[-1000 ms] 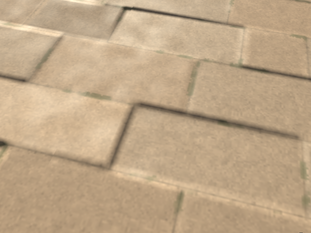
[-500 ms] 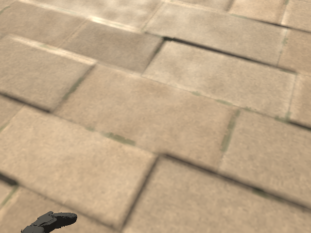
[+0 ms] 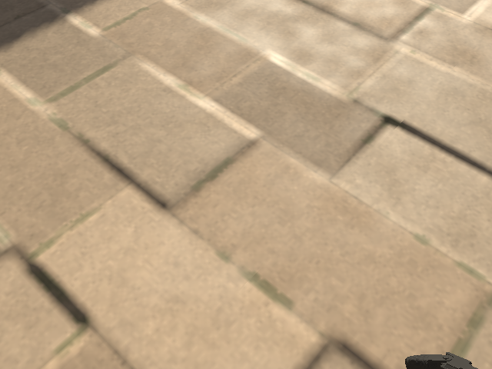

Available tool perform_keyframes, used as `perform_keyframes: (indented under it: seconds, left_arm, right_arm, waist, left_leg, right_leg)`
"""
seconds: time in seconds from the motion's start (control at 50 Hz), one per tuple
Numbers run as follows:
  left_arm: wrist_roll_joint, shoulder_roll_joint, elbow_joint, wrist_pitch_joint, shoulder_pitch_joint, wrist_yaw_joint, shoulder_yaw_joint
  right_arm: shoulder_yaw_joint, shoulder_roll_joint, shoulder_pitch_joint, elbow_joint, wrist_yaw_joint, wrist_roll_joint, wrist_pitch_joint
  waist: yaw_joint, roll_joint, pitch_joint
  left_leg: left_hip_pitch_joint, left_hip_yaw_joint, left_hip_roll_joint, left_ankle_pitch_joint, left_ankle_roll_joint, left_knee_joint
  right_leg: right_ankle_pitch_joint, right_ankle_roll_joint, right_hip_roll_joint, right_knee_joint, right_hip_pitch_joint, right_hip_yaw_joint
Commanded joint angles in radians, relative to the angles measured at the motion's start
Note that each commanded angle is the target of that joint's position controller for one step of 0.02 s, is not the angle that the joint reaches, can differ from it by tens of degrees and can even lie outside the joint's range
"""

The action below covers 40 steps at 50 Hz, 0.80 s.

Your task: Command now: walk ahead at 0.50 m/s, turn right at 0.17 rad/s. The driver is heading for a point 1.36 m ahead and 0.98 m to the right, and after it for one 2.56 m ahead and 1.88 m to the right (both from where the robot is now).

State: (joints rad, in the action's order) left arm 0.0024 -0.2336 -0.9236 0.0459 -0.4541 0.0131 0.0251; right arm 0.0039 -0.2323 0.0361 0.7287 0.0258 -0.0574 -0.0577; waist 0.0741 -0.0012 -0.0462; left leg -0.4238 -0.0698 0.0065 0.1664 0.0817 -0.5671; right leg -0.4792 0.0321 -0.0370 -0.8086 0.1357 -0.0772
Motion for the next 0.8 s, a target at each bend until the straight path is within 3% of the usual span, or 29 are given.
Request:
perform_keyframes:
  seconds: [0.02, 0.04, 0.06, 0.1, 0.16, 0.24, 0.34, 0.38, 0.42, 0.44, 0.46, 0.48, 0.5, 0.52, 0.54, 0.56, 0.58, 0.62, 0.66, 0.7, 0.8]
  left_arm:
    - [-0.003, -0.145, 0.106, 0.009, 0.06, -0.005, 0.039]
    - [-0.006, -0.121, 0.094, 0.008, 0.061, -0.002, 0.036]
    - [0.007, -0.113, 0.078, -0.003, 0.053, 0.001, 0.039]
    - [0.022, -0.084, 0.06, -0.028, 0.024, 0.015, 0.039]
    - [0.024, -0.065, 0.09, -0.044, 0.107, 0.03, 0.044]
    - [0.025, -0.052, 0.137, -0.044, 0.243, 0.039, 0.039]
    - [0.033, -0.042, 0.203, -0.039, 0.405, 0.055, 0.021]
    - [0.035, -0.052, 0.218, -0.038, 0.421, 0.056, 0.022]
    - [0.037, -0.069, 0.213, -0.039, 0.375, 0.049, 0.03]
    - [0.037, -0.083, 0.197, -0.037, 0.308, 0.043, 0.038]
    - [0.039, -0.105, 0.169, -0.03, 0.203, 0.036, 0.052]
    - [0.049, -0.153, 0.119, -0.021, 0.043, 0.022, 0.076]
    - [0.054, -0.293, 0.117, -0.025, -0.001, 0.006, 0.116]
    - [0.015, -0.319, 0.136, -0.034, 0.015, 0.008, 0.121]
    - [0.005, -0.297, 0.128, -0.04, 0.06, 0.001, 0.116]
    - [0.002, -0.237, 0.125, -0.038, 0.108, -0.006, 0.101]
    - [0.003, -0.195, 0.127, -0.032, 0.151, -0.009, 0.089]
    - [-0.005, -0.153, 0.136, -0.016, 0.196, -0.01, 0.074]
    - [-0.006, -0.169, 0.13, 0.003, 0.17, -0.005, 0.077]
    - [-0.003, -0.19, 0.126, 0.008, 0.135, -0.005, 0.082]
    - [-0.002, -0.192, 0.117, 0.003, 0.042, -0.008, 0.085]
  right_arm:
    - [0.063, -0.186, 0.3, 0.05, -0.031, 0.028, 0.0]
    - [0.051, -0.135, 0.258, 0.056, -0.027, 0.029, -0.009]
    - [0.044, -0.108, 0.231, 0.058, -0.028, 0.032, -0.017]
    - [0.038, -0.086, 0.225, 0.07, -0.031, 0.036, -0.034]
    - [0.049, -0.106, 0.251, 0.097, -0.035, 0.044, -0.055]
    - [0.049, -0.096, 0.291, 0.128, -0.038, 0.04, -0.056]
    - [0.056, -0.126, 0.357, 0.168, -0.046, 0.038, -0.048]
    - [0.059, -0.14, 0.373, 0.181, -0.051, 0.035, -0.039]
    - [0.066, -0.17, 0.363, 0.184, -0.058, 0.032, -0.028]
    - [0.071, -0.188, 0.357, 0.184, -0.06, 0.029, -0.018]
    - [0.075, -0.202, 0.354, 0.18, -0.059, 0.029, -0.008]
    - [0.075, -0.202, 0.337, 0.165, -0.055, 0.032, -0.004]
    - [0.05, -0.09, 0.381, 0.101, -0.039, 0.049, -0.012]
    - [0.06, -0.132, 0.299, 0.059, -0.029, 0.038, -0.025]
    - [0.059, -0.137, 0.203, 0.033, -0.024, 0.037, -0.035]
    - [0.052, -0.128, 0.207, 0.033, -0.024, 0.044, -0.046]
    - [0.053, -0.122, 0.224, 0.046, -0.026, 0.038, -0.044]
    - [0.051, -0.111, 0.265, 0.055, -0.025, 0.01, -0.007]
    - [0.048, -0.094, 0.26, 0.045, -0.018, 0.006, 0.019]
    - [0.046, -0.087, 0.193, 0.019, -0.014, 0.008, 0.027]
    - [0.038, -0.089, -0.005, -0.045, -0.007, 0.018, 0.022]
  waist:
    - [-0.152, 0.088, 0.148]
    - [-0.121, 0.075, 0.089]
    - [-0.096, 0.087, 0.053]
    - [-0.064, 0.099, 0.04]
    - [-0.052, 0.079, 0.006]
    - [-0.069, 0.066, -0.036]
    - [-0.111, 0.06, -0.066]
    - [-0.107, 0.06, -0.061]
    - [-0.078, 0.085, -0.015]
    - [-0.046, 0.093, 0.028]
    - [-0.002, 0.088, 0.092]
    - [0.078, 0.029, 0.177]
    - [0.044, -0.19, 0.282]
    - [0.045, -0.144, 0.349]
    - [0.039, -0.052, 0.206]
    - [-0.004, -0.002, 0.098]
    - [-0.051, 0.032, 0.04]
    - [-0.101, 0.005, 0.045]
    - [-0.11, -0.004, 0.059]
    - [-0.091, -0.021, 0.042]
    - [-0.011, -0.062, 0.012]
  left_leg:
    - [0.551, 0.451, -0.372, 0.015, 0.144, 0.288]
    - [0.454, 0.349, -0.326, -0.063, 0.11, 0.328]
    - [0.389, 0.273, -0.288, -0.096, 0.082, 0.355]
    - [0.321, 0.186, -0.259, -0.151, 0.066, 0.398]
    - [0.325, 0.091, -0.252, -0.208, 0.071, 0.439]
    - [0.343, -0.015, -0.233, -0.246, 0.073, 0.45]
    - [0.424, -0.107, -0.254, -0.367, 0.057, 0.417]
    - [0.492, -0.139, -0.268, -0.522, 0.043, 0.355]
    - [0.541, -0.171, -0.272, -0.837, 0.028, 0.216]
    - [0.551, -0.18, -0.273, -0.952, 0.026, 0.092]
    - [0.518, -0.182, -0.271, -0.936, 0.022, -0.084]
    - [0.371, -0.193, -0.244, -0.73, -0.007, -0.347]
    - [-0.041, -0.188, -0.103, -0.022, -0.066, -0.739]
    - [-0.252, 0.035, 0.039, 0.368, -0.086, -0.912]
    - [-0.344, 0.115, -0.036, 0.264, -0.075, -0.897]
    - [-0.316, 0.105, -0.078, 0.175, -0.072, -0.802]
    - [-0.253, 0.105, -0.107, 0.149, -0.075, -0.71]
    - [-0.134, 0.106, -0.124, 0.137, -0.101, -0.62]
    - [-0.124, 0.087, -0.118, 0.121, -0.122, -0.56]
    - [-0.165, 0.074, -0.117, 0.057, -0.138, -0.475]
    - [-0.242, 0.081, -0.092, -0.11, -0.15, -0.218]
  right_leg:
    - [0.065, 0.053, -0.02, -0.39, 0.525, 0.132]
    - [0.118, 0.047, -0.044, -0.341, 0.489, 0.124]
    - [0.146, 0.037, -0.057, -0.311, 0.455, 0.12]
    - [0.191, 0.017, -0.056, -0.306, 0.404, 0.111]
    - [0.288, -0.001, -0.067, -0.288, 0.489, 0.102]
    - [0.421, -0.013, -0.069, -0.144, 0.562, 0.079]
    - [0.472, 0.03, -0.038, 0.1, 0.507, -0.015]
    - [0.409, 0.066, -0.011, 0.148, 0.479, -0.047]
    - [0.302, 0.11, 0.053, 0.163, 0.389, -0.09]
    - [0.242, 0.135, 0.091, 0.17, 0.314, -0.101]
    - [0.212, 0.162, 0.124, 0.211, 0.187, -0.093]
    - [0.224, 0.204, 0.103, 0.297, -0.049, -0.011]
    - [0.191, 0.344, -0.202, 0.327, -0.382, 0.455]
    - [0.24, 0.419, -0.313, 0.502, -0.452, 0.855]
    - [0.275, 0.381, -0.288, 0.527, -0.36, 0.693]
    - [0.362, 0.337, -0.258, 0.54, -0.213, 0.574]
    - [0.464, 0.288, -0.198, 0.55, -0.099, 0.478]
    - [0.581, 0.256, -0.122, 0.57, 0.021, 0.364]
    - [0.647, 0.259, -0.088, 0.576, 0.05, 0.324]
    - [0.613, 0.248, -0.07, 0.594, 0.057, 0.322]
    - [0.557, 0.211, -0.057, 0.582, -0.029, 0.361]
